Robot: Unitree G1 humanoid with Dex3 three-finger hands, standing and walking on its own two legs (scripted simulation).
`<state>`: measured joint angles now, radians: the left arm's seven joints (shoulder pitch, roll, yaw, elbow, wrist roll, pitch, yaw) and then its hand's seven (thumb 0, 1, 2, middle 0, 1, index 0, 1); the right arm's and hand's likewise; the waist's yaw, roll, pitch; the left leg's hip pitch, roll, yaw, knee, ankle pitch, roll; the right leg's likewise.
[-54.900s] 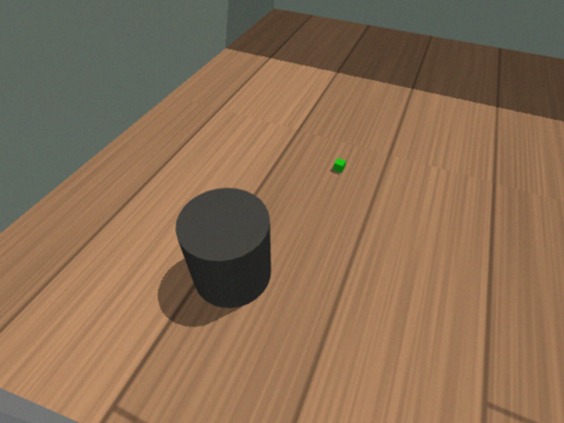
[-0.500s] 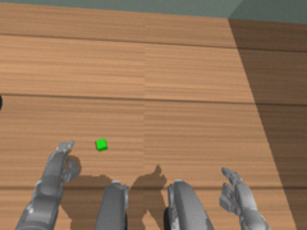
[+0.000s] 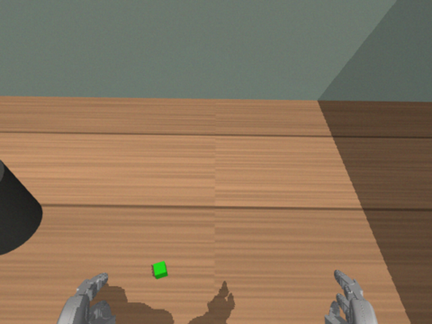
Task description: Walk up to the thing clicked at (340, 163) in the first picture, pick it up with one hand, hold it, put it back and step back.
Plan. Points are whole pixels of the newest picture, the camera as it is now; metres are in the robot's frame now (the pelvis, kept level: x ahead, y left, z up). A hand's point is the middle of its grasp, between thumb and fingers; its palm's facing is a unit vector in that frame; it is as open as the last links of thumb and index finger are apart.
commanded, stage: home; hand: left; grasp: from above
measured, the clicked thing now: (160, 270) +0.48 +0.21 -0.69
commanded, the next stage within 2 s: stand in 2.00 s
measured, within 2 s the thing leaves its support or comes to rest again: neither
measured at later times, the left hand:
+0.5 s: hand (112, 321) +0.17 +0.18 -0.04, palm faces +0.05 -0.98 -0.20, open 7.4 cm
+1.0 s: hand out of the picture +0.16 +0.18 -0.04, palm faces +0.04 -0.98 -0.20, open 7.4 cm
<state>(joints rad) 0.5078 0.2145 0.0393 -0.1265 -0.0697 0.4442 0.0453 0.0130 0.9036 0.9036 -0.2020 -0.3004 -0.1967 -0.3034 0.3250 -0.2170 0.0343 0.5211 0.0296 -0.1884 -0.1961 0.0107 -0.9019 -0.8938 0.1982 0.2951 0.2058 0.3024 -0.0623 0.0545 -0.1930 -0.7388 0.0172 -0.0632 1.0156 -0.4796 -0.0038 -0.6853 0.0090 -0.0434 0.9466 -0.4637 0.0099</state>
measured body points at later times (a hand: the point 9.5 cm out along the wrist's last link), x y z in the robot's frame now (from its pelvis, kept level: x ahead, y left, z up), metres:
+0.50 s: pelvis +0.01 +0.00 +0.00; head +0.02 +0.01 +0.45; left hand +0.16 +0.23 -0.03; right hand +0.17 -0.24 -0.06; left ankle +0.01 +0.12 -0.68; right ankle +0.00 -0.13 -0.68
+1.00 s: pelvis +0.00 +0.00 +0.00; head +0.02 +0.01 +0.45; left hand +0.16 +0.23 -0.03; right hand +0.16 -0.24 -0.06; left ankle +0.01 +0.12 -0.68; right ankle +0.00 -0.13 -0.68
